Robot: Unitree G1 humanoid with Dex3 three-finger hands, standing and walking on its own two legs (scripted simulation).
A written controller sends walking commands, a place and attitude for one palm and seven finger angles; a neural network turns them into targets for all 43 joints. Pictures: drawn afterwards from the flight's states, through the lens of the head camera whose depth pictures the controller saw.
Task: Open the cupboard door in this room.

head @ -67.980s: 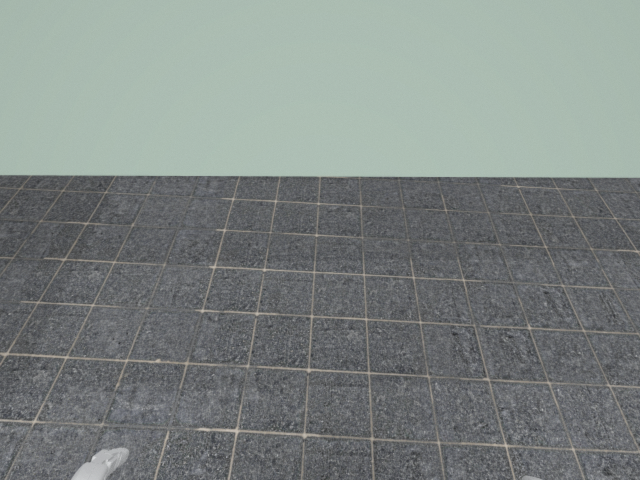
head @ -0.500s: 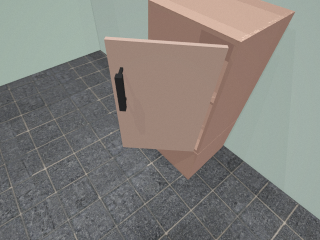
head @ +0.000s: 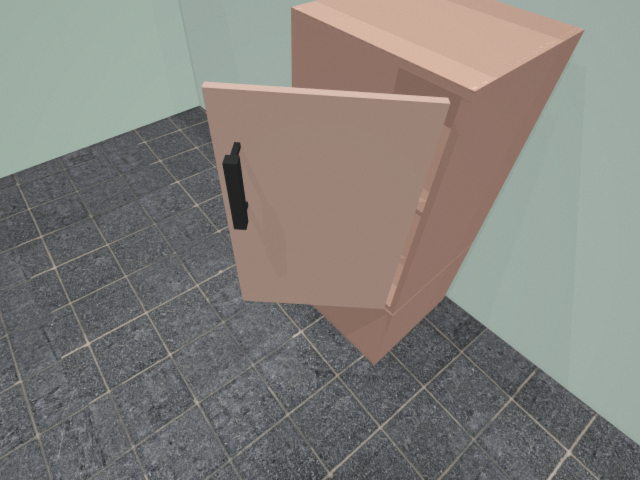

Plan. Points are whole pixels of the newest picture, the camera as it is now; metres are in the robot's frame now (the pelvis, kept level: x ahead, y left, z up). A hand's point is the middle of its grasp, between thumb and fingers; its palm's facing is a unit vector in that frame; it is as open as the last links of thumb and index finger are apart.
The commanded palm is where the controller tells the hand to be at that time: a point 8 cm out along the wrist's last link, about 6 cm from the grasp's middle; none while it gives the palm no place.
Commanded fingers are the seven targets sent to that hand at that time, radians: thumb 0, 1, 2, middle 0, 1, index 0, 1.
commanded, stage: look again from close up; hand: left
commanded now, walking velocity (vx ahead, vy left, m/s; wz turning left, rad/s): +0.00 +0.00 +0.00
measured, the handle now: (238, 187) +0.57 +0.19 +0.01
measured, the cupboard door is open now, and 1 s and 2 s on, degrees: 45 45 45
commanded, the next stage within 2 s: raise the hand with hooked fingers in 0.16 s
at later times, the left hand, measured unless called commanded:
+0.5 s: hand (180, 394) +0.21 +0.18 +0.00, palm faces +0.19 -0.98 -0.09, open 7.8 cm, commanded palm +0.11 +0.24 -0.06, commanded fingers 0.00 0.60 0.77 -0.22 -0.50 -0.22 -0.50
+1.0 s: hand (175, 414) +0.20 +0.19 -0.03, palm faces -0.08 -1.00 -0.02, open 10.5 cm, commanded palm +0.16 +0.26 -0.02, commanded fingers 0.00 0.01 0.52 -0.26 -0.87 -0.26 -0.87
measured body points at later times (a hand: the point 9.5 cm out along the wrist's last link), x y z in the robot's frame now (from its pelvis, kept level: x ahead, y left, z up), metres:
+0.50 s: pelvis -0.02 -0.02 -0.03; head -0.01 -0.03 +0.42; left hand +0.20 +0.24 +0.01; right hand +0.13 -0.27 -0.12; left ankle +0.03 +0.08 -0.74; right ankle -0.04 -0.12 -0.74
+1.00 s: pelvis -0.04 -0.03 -0.08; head +0.01 -0.03 +0.37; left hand +0.20 +0.25 -0.03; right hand +0.14 -0.26 -0.16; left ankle +0.03 +0.08 -0.74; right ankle -0.04 -0.12 -0.74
